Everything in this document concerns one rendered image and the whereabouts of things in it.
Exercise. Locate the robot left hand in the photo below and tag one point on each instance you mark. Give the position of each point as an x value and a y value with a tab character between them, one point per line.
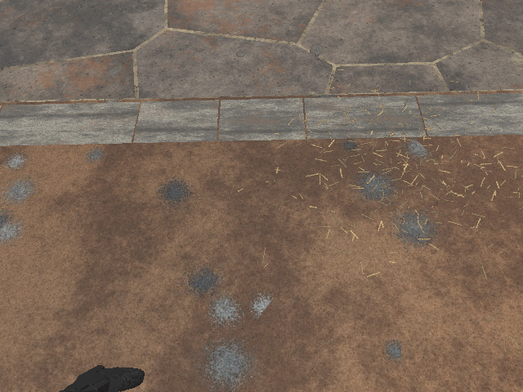
101	379

